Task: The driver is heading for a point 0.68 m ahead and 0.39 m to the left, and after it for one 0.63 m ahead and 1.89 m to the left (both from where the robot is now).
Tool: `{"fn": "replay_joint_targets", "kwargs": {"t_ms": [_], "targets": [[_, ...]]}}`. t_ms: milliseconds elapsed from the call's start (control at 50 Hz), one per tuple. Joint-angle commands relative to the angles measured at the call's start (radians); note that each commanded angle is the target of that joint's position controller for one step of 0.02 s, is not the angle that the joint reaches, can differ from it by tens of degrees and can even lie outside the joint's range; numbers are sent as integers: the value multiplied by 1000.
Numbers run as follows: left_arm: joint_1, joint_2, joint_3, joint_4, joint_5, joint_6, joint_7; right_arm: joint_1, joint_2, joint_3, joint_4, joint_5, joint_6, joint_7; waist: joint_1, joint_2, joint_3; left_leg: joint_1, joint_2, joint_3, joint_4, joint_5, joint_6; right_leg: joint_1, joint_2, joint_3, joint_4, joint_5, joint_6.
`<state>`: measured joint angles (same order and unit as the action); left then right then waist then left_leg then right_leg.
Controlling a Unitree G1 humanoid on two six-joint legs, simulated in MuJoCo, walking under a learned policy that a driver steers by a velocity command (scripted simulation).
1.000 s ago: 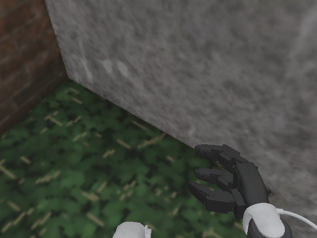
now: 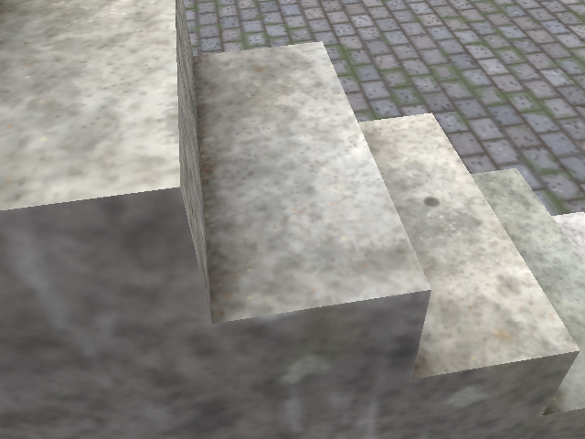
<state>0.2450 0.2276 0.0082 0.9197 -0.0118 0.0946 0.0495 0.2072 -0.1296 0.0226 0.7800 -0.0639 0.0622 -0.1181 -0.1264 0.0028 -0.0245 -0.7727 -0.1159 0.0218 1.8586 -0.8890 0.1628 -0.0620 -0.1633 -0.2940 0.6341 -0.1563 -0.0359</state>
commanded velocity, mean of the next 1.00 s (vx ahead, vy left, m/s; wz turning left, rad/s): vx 0.17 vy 0.18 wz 0.93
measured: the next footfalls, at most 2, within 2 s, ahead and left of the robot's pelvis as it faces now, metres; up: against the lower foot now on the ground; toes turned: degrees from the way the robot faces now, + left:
right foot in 0.54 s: +0.12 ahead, -0.21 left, +0.00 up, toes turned +34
left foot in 0.84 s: +0.02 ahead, -0.17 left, +0.00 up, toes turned +50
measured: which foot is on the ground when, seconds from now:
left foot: down 0.00-0.52, up 0.54-0.82, down 0.84-0.96, up 0.98-1.00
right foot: down 0.00-0.00, up 0.02-0.52, down 0.54-0.80, up 0.82-0.94, down 0.96-1.00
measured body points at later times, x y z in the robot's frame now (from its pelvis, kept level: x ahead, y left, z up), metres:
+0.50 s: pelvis +0.06 -0.13 +0.11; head +0.12 -0.11 +0.55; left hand +0.08 +0.22 +0.05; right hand +0.39 -0.29 +0.03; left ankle -0.02 +0.10 -0.51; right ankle +0.13 -0.21 -0.66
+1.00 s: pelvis +0.03 -0.28 -0.05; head +0.07 -0.29 +0.40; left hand -0.12 +0.01 -0.12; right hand +0.34 -0.34 -0.17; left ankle -0.02 -0.21 -0.74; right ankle +0.14 -0.37 -0.77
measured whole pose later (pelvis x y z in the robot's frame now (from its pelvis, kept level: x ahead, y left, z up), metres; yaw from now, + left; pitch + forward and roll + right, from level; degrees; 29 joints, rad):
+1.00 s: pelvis +0.03 -0.28 -0.05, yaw +58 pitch -1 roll +1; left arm 0.18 0.27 0.07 0.70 0.00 0.03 0.14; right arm 0.20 -0.36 -0.07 0.64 -0.05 0.09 0.06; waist -0.09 0.08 0.07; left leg -0.46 -0.16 -0.05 0.90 -0.42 0.07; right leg -0.30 -0.11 -0.04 0.75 -0.45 0.06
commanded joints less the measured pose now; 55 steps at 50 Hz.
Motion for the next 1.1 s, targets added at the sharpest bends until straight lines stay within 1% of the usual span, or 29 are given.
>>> {"fn": "replay_joint_targets", "kwargs": {"t_ms": [20, 40, 80, 140, 280, 400, 480, 540, 560, 580, 620, 640, 660, 680, 700, 740, 780, 800, 820, 840, 860, 880, 900, 940, 960, 980, 1000, 1040, 1100], "targets": [[-350, 119, 32, -235, 40, 19, -50, 192, -256, -70, 28, 1, -10, 13, -43, 249, 159, 151, 14, -885, -976, 579, 169, -591, 250, 261, 884, -125, 30], [-99, -18, -13, -257, 97, 24, -63, 11, -342, -88, -49, 29, -32, 10, 146, 355, 91, 73, 100, -1292, -1291, 916, 182, -636, 336, 488, 1153, -327, 69], [9, -22, -20, -247, 109, -3, -28, -214, -231, -68, -97, 42, -22, -3, 268, 197, 125, -117, 95, -1049, -1124, 766, 185, -552, 324, 499, 1199, -159, 92], [-112, 160, 27, -286, 114, -36, 10, -224, -192, -58, -87, 16, -36, -12, 219, 63, 38, -24, 25, -685, -901, 1011, 109, -515, 290, 472, 1023, -68, 107], [-317, 102, 1, -472, 58, -80, -25, -22, -259, -120, -86, 18, -51, 0, 93, 72, -120, 423, 46, -625, -864, 1221, 56, -593, 222, 448, 472, -36, 76], [-185, 130, -21, -486, 20, -102, -42, -89, -327, -151, -186, 19, -27, -18, 159, 91, -159, 454, -10, -546, -886, 977, -43, -354, 196, 482, -86, 178, 32], [4, 98, -14, -333, -22, -105, -12, -113, -271, -137, -239, 8, 12, -35, 169, -12, -70, 223, -139, -398, -659, 453, -133, 112, 47, 445, -687, 924, 69], [41, 136, -10, -243, 22, -129, -23, -5, -246, -142, -270, 33, 21, -19, 74, -214, 65, -81, -213, -161, -39, 58, -186, 248, -32, 375, -512, 1489, 178], [144, 256, 28, -178, 8, -134, 24, 100, -159, -113, -312, 47, 33, 70, 11, -279, -33, -155, -181, -69, 202, 90, -159, 312, -88, 319, -164, 1910, 320], [82, 273, 47, -196, 45, -142, 33, 95, -151, -95, -357, 23, 18, 82, -48, -306, -63, -138, -107, -12, 340, 255, -188, 191, -146, 272, -86, 1769, 247], [-20, 247, 59, -266, 59, -101, 69, 43, -205, -98, -309, -2, 25, 101, -32, -99, -84, -238, -101, -67, 719, 435, -196, 71, -185, 340, -70, 1361, 92], [-93, 239, 63, -332, 39, -87, 71, -30, -318, -121, -319, 8, 22, 133, -4, 16, -52, -173, -61, -70, 462, 621, -220, -26, -108, 252, -86, 1139, 126], [-81, 293, 99, -343, 22, -106, 112, -89, -380, -152, -335, 11, 64, 159, 24, -116, -50, -136, 30, -146, 243, 658, -229, -34, -291, 442, -212, 890, 34], [-54, 242, 79, -336, 17, -96, 103, -49, -438, -168, -288, 1, 73, 166, 40, -42, -12, -6, -8, -124, 12, 676, -223, -55, -144, 291, -266, 770, 149], [-58, 231, 83, -350, 8, -85, 95, 13, -429, -174, -249, -2, 67, 179, 44, -183, 39, 147, -64, -22, -268, 649, -198, -81, -16, 168, -313, 931, 345], [18, 280, 125, -308, -6, -69, 117, 46, -369, -152, -240, 13, 71, 192, 46, -373, 57, 335, -14, 10, -726, 513, -163, -2, -64, 173, -339, 1167, 413], [-183, 319, 160, -329, -2, -53, 115, 297, -355, -141, -205, 55, 77, 180, -131, -425, -40, 652, 22, 168, -1240, 406, -36, 20, 3, 44, -114, 1550, 476], [-169, 270, 160, -300, -28, -53, 135, 291, -369, -154, -192, 63, 81, 182, -151, -175, -115, 620, 124, 89, -1390, 597, 66, 73, 32, 90, 318, 1018, 365], [-69, 159, 145, -275, -53, -64, 141, 52, -343, -148, -202, 50, 64, 199, -50, 320, -54, 538, 230, -19, -1542, 844, 148, -73, 88, 145, 764, -333, 215], [6, 92, 119, -291, 23, -88, 119, -236, -277, -107, -229, 34, 28, 218, 138, 369, 153, 175, 136, 23, -1573, 923, 102, -164, 105, 326, 1071, -660, 90], [158, 60, 111, -288, 63, -78, 93, -354, -334, -112, -289, 36, 0, 231, 331, 162, 56, 86, 223, -177, -1328, 1313, 137, -158, 73, 437, 956, -481, 33], [235, 95, 112, -313, 34, -88, 86, -357, -357, -120, -339, 29, 0, 204, 362, 19, 60, -70, 205, -220, -1378, 1306, 110, 43, 73, 429, 464, -398, 40], [187, 143, 113, -306, 7, -79, 100, -282, -356, -125, -325, 6, -5, 177, 275, 28, 125, -56, 246, -355, -1488, 890, 108, 5, 97, 295, 264, -386, 59], [201, 141, 105, -201, 2, -42, 94, -192, -232, -78, -293, 36, -4, 153, 184, 3, 81, 84, 207, -439, -1473, 720, 108, 68, 159, 147, -19, -232, 88], [260, 154, 100, -171, -10, -51, 87, -106, -209, -66, -254, 30, 0, 162, 202, -44, 15, 47, 75, -349, -1265, 543, 27, 204, 78, 260, -222, -143, 81], [241, 292, 115, -200, 9, -67, 83, -96, -133, -46, -312, 34, -6, 180, 180, -425, -53, -56, -71, -138, -835, 338, -80, 198, -362, 709, -351, -185, -9], [108, 278, 107, -220, 21, -75, 95, -127, -234, -62, -311, -21, -1, 195, 152, -411, -12, 7, 58, -194, -592, 397, -117, -104, -489, 912, -502, -267, -109], [-94, 230, 101, -248, 20, -94, 98, -80, -310, -97, -250, -37, 17, 235, 19, -167, 85, 67, 100, -202, -328, 611, -121, -276, -348, 649, -468, -299, -26], [-97, 202, 102, -221, 27, -119, 69, -49, -252, -86, -201, 4, 28, 256, 3, -82, 35, 171, 90, -161, -295, 727, -121, -254, -167, 287, -376, -23, 59]]}}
